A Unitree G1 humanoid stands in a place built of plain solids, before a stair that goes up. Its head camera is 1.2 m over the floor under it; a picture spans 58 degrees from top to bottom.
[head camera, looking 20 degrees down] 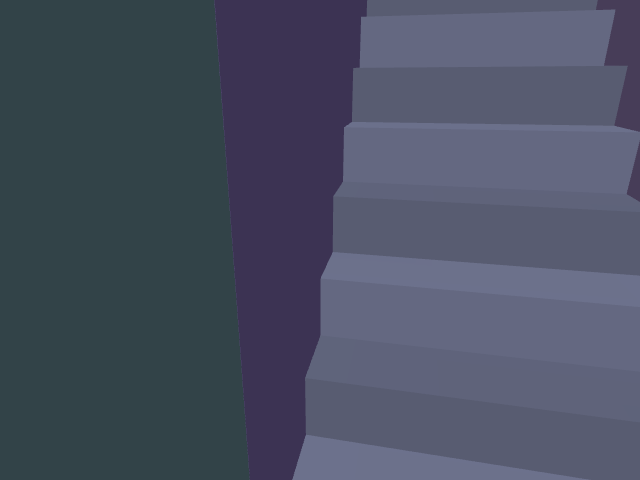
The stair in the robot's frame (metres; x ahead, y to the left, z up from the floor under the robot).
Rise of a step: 0.18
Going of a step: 0.18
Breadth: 1.03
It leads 12 degrees to the right of straight ahead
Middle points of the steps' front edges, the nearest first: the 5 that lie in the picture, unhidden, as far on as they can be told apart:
0.78 -0.37 0.53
0.96 -0.41 0.71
1.13 -0.45 0.89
1.31 -0.48 1.07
1.49 -0.52 1.25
